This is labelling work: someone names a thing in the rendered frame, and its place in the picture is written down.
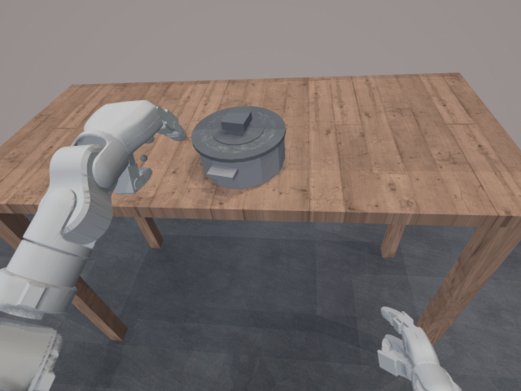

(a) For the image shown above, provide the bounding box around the robot left hand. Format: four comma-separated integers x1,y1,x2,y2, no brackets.
84,100,187,195

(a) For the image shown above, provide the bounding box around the pot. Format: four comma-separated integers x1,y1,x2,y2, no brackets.
199,140,285,189

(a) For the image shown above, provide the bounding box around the knob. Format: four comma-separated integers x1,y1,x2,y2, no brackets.
221,110,252,132

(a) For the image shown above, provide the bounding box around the table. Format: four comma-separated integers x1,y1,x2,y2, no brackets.
0,72,521,347

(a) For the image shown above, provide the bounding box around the right robot forearm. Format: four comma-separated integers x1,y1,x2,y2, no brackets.
411,363,462,391

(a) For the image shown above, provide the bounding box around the left robot forearm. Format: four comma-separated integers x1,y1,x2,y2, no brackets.
0,130,129,320

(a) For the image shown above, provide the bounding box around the robot right hand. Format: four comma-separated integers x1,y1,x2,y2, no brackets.
378,306,440,381

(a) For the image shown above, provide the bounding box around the lid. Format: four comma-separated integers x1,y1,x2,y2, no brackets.
191,106,286,163

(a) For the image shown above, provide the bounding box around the robot left upper arm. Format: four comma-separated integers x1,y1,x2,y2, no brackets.
0,318,63,391

